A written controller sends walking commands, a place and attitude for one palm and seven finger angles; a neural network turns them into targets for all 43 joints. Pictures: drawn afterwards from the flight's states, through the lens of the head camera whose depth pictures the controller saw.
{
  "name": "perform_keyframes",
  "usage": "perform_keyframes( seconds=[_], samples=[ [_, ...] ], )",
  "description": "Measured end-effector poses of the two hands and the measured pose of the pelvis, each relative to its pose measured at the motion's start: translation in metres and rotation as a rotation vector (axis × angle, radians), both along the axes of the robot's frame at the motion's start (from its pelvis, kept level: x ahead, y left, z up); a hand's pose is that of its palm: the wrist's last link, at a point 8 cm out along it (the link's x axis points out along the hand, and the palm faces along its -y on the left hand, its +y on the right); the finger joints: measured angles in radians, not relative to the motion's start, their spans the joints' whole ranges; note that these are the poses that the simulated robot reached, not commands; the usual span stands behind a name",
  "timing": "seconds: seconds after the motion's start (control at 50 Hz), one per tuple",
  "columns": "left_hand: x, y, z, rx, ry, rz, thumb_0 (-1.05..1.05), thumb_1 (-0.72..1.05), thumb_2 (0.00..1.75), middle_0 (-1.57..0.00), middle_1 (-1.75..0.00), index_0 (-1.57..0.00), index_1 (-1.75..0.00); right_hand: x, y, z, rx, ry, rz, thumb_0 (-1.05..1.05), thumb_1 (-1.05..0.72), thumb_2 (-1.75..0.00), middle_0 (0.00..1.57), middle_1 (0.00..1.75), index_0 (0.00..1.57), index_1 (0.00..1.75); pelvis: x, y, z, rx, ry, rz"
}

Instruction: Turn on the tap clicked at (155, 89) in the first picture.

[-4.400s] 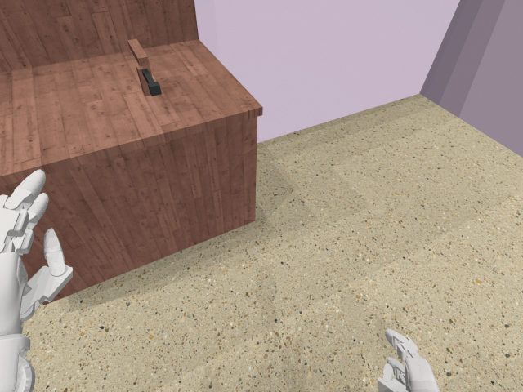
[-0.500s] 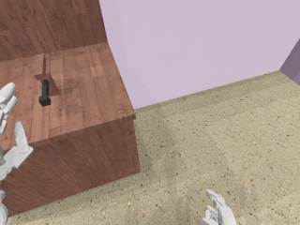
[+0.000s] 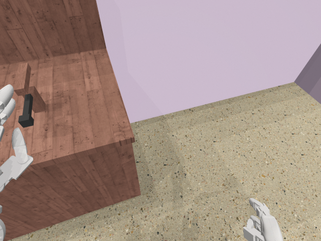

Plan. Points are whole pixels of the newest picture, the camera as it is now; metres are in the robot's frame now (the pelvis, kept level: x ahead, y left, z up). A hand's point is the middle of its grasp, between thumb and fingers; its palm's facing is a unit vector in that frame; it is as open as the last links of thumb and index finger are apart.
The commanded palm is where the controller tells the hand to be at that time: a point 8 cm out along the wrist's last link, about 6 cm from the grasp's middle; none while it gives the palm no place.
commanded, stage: come to a stop and stand still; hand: left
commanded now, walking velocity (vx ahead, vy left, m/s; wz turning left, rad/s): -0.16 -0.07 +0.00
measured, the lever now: (26, 120) +0.41 +0.43 +0.02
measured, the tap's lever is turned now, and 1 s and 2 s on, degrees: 0 0 0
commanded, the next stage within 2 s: none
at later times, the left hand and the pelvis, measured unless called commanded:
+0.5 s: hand (36, 184) +0.18 +0.22 +0.16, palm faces +0.32 -0.88 -0.36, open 7.4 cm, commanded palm +0.13 +0.27 +0.18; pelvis -0.05 +0.00 +0.00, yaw -2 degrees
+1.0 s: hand out of the picture +0.16 +0.31 +0.16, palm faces +0.35 -0.86 -0.38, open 7.4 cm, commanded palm +0.11 +0.34 +0.18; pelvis -0.05 +0.06 +0.01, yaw -1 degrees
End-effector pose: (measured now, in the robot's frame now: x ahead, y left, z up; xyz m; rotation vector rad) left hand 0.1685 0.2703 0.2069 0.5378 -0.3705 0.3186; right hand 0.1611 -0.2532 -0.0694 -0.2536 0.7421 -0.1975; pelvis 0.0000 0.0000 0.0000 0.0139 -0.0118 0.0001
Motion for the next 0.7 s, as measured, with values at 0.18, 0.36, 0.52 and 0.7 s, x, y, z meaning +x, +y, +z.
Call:
perform_keyframes(
  seconds=[0.18,0.36,0.52,0.7],
  samples=[
    [0.004,-0.002,-0.016,-0.081,0.061,0.048,0.01,0.89,0.90,-0.21,-0.30,-0.21,-0.30,0.005,0.053,-0.005,0.133,-0.036,0.130,0.01,-0.91,-0.90,0.20,0.30,0.20,0.29,-0.009,-0.008,0.004,-0.007,0.001,-0.006],
    [0.005,0.024,0.015,0.038,-0.019,0.102,0.01,0.88,0.90,-0.22,-0.30,-0.22,-0.30,-0.026,0.030,-0.012,0.144,-0.007,0.116,0.02,-0.90,-0.90,0.20,0.31,0.20,0.30,-0.032,-0.020,0.005,-0.015,-0.007,-0.031],
    [-0.029,-0.007,-0.043,-0.153,0.148,-0.045,0.01,0.89,0.90,-0.20,-0.30,-0.20,-0.30,-0.065,-0.004,0.005,0.032,-0.031,0.015,0.02,-0.91,-0.90,0.20,0.30,0.20,0.30,-0.046,-0.001,0.004,-0.025,-0.031,-0.051],
    [-0.028,0.044,-0.027,-0.155,-0.030,-0.024,0.02,0.88,0.90,-0.22,-0.31,-0.22,-0.30,-0.083,0.029,0.026,-0.059,-0.027,0.040,0.02,-0.91,-0.90,0.20,0.30,0.19,0.29,-0.056,0.023,0.007,-0.059,-0.053,-0.054]
  ],
)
